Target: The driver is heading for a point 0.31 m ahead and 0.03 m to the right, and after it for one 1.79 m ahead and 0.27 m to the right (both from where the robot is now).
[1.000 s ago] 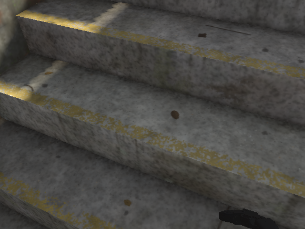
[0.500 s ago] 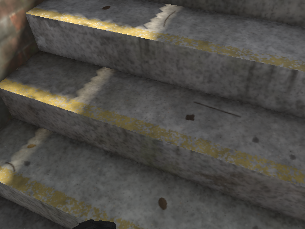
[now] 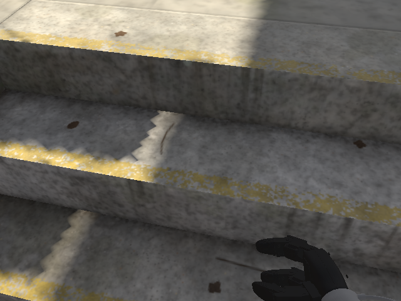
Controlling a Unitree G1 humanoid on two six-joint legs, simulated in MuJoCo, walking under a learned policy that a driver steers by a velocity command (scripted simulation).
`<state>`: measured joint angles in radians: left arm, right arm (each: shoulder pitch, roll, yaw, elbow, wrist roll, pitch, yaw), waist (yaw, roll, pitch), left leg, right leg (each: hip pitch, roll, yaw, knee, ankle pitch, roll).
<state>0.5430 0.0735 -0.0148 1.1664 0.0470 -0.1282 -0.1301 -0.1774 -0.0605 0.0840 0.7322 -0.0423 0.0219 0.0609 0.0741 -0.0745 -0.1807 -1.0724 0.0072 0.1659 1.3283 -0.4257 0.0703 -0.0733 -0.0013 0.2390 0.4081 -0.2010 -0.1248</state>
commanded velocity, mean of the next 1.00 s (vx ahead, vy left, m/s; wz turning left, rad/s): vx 0.40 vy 0.00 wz -0.31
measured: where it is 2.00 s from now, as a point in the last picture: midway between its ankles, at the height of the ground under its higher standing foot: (268, 187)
